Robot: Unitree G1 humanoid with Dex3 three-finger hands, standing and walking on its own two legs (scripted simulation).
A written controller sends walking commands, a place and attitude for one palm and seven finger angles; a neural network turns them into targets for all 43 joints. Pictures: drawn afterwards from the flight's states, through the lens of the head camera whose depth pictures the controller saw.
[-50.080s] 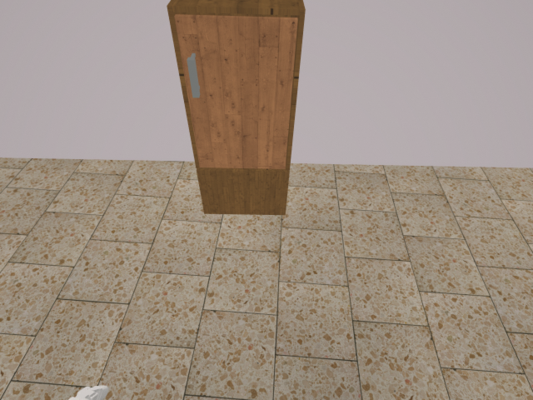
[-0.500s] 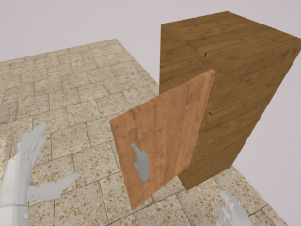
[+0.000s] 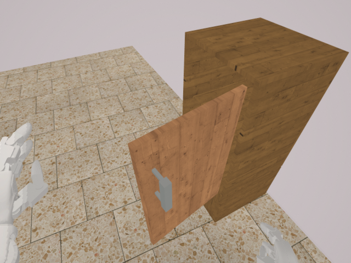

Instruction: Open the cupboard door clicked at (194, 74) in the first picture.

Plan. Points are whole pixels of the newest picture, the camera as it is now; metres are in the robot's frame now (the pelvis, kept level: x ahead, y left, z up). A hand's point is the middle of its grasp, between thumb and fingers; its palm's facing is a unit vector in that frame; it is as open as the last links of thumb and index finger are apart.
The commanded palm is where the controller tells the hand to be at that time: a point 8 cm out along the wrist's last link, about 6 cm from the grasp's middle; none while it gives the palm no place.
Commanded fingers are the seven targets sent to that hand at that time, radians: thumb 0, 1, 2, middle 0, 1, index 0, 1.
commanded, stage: draw the hand back to the body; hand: left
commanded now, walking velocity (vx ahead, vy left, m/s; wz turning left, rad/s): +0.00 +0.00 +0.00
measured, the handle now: (161, 189) +0.30 +0.08 -0.02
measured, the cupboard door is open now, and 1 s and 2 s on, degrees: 100 100 100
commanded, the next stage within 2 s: step back with the hand held close in 0.16 s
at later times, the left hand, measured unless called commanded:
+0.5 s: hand (55, 190) +0.18 +0.23 +0.16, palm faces +0.41 -0.79 -0.45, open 7.4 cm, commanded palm +0.12 +0.28 +0.17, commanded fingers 0.00 0.90 0.90 -0.20 -0.30 -0.20 -0.30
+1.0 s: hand (18, 233) +0.11 +0.25 +0.15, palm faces +0.50 -0.73 -0.46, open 7.4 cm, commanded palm +0.05 +0.29 +0.17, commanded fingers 0.00 0.90 0.90 -0.20 -0.30 -0.20 -0.30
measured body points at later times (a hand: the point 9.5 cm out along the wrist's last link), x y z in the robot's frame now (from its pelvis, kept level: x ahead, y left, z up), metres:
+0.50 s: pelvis -0.02 -0.02 +0.00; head -0.02 -0.04 +0.45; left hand +0.15 +0.27 +0.18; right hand +0.15 -0.26 -0.08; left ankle -0.04 +0.06 -0.74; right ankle +0.02 -0.10 -0.74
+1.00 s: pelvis -0.09 -0.01 -0.02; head -0.09 -0.01 +0.43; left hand +0.08 +0.29 +0.18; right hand +0.08 -0.26 -0.10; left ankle -0.04 +0.06 -0.74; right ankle +0.02 -0.10 -0.74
